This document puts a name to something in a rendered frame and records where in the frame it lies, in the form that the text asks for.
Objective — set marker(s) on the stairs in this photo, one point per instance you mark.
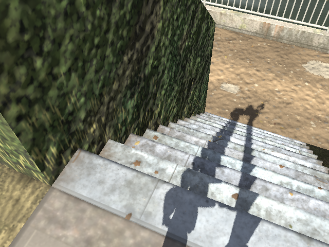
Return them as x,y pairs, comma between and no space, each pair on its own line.
271,176

